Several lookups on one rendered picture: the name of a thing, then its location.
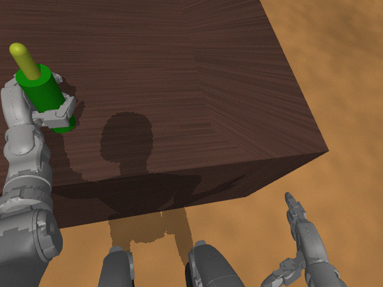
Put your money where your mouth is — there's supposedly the left robot hand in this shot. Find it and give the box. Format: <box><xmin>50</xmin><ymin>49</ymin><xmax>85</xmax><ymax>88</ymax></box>
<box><xmin>1</xmin><ymin>72</ymin><xmax>76</xmax><ymax>129</ymax></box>

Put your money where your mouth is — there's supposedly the left robot arm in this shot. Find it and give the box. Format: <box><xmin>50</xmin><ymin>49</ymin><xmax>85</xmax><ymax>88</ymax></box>
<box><xmin>0</xmin><ymin>124</ymin><xmax>63</xmax><ymax>287</ymax></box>

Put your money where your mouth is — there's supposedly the right robot hand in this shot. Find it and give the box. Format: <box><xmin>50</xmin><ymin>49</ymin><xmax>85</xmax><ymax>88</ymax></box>
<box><xmin>260</xmin><ymin>192</ymin><xmax>329</xmax><ymax>287</ymax></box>

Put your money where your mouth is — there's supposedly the bottle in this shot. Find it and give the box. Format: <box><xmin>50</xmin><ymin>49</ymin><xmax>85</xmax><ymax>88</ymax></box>
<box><xmin>9</xmin><ymin>42</ymin><xmax>76</xmax><ymax>133</ymax></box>

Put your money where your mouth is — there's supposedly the right robot arm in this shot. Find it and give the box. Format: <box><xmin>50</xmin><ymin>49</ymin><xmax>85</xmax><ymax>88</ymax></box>
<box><xmin>305</xmin><ymin>262</ymin><xmax>347</xmax><ymax>287</ymax></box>

